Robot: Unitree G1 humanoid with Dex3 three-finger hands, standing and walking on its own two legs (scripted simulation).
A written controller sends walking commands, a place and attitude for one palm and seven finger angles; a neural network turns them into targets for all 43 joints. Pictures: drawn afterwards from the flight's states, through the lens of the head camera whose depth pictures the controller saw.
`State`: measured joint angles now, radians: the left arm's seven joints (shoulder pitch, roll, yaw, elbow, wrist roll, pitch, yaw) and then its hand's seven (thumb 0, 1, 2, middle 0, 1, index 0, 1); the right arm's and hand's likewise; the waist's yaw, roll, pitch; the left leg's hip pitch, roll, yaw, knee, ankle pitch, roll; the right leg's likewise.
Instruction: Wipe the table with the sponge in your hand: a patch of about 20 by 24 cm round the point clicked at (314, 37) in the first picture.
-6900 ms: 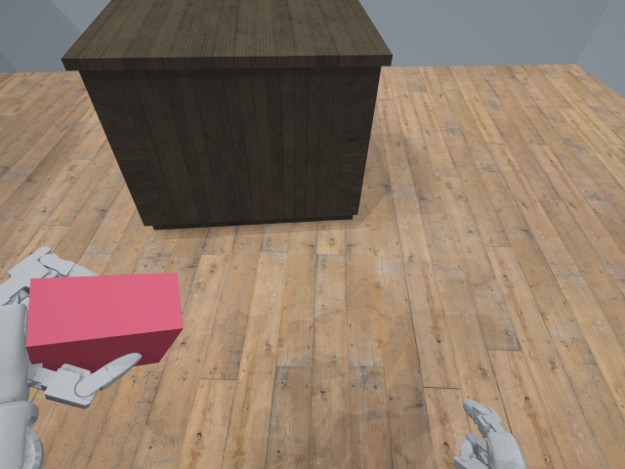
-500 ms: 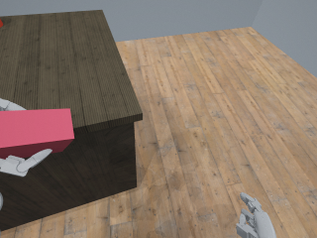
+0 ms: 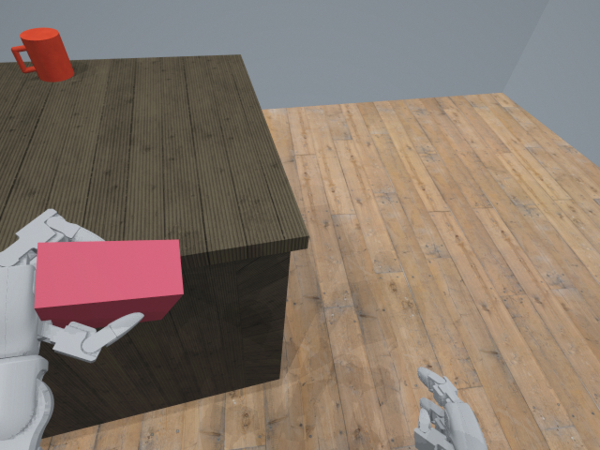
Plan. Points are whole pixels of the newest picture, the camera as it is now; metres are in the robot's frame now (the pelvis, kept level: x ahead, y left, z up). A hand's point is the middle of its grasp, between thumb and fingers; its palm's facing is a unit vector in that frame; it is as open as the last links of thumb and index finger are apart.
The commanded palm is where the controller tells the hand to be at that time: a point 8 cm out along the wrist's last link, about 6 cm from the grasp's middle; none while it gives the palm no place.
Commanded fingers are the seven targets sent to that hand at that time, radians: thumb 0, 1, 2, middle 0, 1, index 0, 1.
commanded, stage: come to a stop and stand still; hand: left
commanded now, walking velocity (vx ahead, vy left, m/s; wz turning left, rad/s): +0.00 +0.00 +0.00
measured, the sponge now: (131, 286) +0.23 +0.22 +0.14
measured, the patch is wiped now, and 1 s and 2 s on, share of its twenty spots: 0.00 0.00 0.00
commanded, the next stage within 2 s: look again from close up in 0.70 s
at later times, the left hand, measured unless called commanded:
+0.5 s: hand (131, 270) +0.25 +0.22 +0.15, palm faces +0.38 -0.84 -0.38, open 10.0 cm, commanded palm +0.19 +0.25 +0.17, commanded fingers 0.00 0.10 1.30 -1.20 -1.60 -1.20 -1.60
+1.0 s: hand (125, 278) +0.24 +0.22 +0.15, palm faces +0.38 -0.84 -0.38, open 10.0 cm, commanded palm +0.18 +0.26 +0.17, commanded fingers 0.00 0.10 1.30 -1.20 -1.60 -1.20 -1.60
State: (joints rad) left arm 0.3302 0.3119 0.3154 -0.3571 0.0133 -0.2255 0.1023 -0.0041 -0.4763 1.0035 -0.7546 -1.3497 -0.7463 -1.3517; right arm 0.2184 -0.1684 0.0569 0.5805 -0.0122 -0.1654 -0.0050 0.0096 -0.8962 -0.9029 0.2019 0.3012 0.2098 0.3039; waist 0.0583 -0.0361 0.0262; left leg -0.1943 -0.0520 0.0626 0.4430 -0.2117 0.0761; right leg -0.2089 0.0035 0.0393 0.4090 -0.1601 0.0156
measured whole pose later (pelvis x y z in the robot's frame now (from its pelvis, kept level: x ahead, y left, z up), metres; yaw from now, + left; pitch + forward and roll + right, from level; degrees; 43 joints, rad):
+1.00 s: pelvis +0.03 -0.03 +0.01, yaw +2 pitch +0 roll -1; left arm 0.45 0.36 0.31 -0.40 -0.04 -0.17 0.10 0.00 -0.48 1.01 -0.75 -1.35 -0.75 -1.35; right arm 0.22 -0.21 0.02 0.56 0.00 -0.07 -0.05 0.01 -0.90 -0.90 0.20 0.30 0.21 0.30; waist 0.02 0.00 0.00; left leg -0.18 -0.02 0.02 0.38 -0.20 0.04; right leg -0.16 0.04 0.00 0.30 -0.14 -0.01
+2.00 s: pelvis +0.15 -0.03 -0.03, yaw -4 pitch -2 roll -1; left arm 0.45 0.43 0.40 -0.52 -0.04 -0.22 0.12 0.00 -0.48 1.01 -0.75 -1.35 -0.75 -1.35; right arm 0.23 -0.20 0.01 0.59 0.01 -0.07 -0.02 0.01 -0.90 -0.90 0.20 0.30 0.21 0.30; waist -0.04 0.03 0.10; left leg -0.30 0.01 0.02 1.08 -0.47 -0.01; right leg -0.38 0.03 -0.18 0.68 -0.27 -0.11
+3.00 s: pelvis +0.21 +0.00 +0.00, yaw -6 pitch +0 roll -1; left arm 0.48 0.35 0.30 -0.43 -0.05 -0.11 0.15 0.00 -0.48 1.01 -0.75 -1.35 -0.75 -1.35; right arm 0.22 -0.22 0.02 0.58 0.01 -0.06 -0.08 0.01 -0.90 -0.90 0.20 0.30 0.21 0.30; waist 0.00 0.01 -0.02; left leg -0.22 0.03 0.01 0.41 -0.20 -0.01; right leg -0.16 0.03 -0.05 0.34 -0.19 -0.02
